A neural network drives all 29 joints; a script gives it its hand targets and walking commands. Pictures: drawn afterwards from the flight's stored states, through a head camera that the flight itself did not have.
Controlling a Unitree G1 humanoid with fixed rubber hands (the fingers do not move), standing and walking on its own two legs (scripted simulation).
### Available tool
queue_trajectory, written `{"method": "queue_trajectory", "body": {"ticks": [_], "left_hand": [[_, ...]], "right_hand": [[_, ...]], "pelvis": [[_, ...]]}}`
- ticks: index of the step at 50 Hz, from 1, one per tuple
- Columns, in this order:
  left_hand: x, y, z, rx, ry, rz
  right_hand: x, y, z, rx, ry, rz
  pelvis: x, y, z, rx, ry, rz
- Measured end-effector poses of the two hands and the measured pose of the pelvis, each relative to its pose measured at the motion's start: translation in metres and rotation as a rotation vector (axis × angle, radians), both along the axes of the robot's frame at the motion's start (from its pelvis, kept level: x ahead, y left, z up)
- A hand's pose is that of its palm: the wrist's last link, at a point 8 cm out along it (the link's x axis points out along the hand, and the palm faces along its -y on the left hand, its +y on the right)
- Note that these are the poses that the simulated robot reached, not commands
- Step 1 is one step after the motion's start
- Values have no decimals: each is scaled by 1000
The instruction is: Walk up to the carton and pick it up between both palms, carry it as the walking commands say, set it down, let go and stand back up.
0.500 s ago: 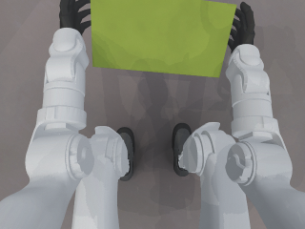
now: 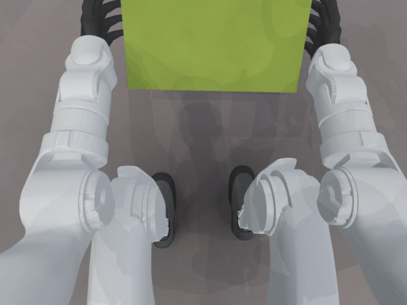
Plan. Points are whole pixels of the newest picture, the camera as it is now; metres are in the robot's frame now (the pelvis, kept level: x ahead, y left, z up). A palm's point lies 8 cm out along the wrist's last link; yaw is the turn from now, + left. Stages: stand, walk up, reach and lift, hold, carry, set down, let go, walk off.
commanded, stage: set down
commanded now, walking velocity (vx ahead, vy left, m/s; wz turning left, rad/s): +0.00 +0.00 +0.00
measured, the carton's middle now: (210, 45) +0.54 -0.03 -0.25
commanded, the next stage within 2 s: none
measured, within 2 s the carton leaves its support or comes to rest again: rests again in 1.68 s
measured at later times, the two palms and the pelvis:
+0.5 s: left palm (101, 37) +0.53 +0.15 -0.17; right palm (320, 47) +0.51 -0.21 -0.17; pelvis +0.00 +0.00 -0.01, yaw +0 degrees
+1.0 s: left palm (101, 32) +0.54 +0.15 -0.18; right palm (319, 42) +0.52 -0.22 -0.18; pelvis +0.00 +0.00 -0.01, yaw +0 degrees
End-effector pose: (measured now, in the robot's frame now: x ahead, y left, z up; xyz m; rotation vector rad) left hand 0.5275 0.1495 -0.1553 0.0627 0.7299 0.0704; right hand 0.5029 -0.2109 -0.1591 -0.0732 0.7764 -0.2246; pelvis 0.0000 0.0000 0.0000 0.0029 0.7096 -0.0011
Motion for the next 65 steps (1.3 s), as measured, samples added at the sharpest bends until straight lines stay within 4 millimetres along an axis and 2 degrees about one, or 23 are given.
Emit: {"method": "queue_trajectory", "body": {"ticks": [9,65], "left_hand": [[-2,-2,-15,-8,44,-8],[18,1,-29,-30,-13,-35]], "right_hand": [[-4,-3,-13,-12,45,9],[15,-5,-25,28,-3,19]], "pelvis": [[0,1,-2,-3,-4,-1],[-1,2,-17,-7,-16,-2]]}}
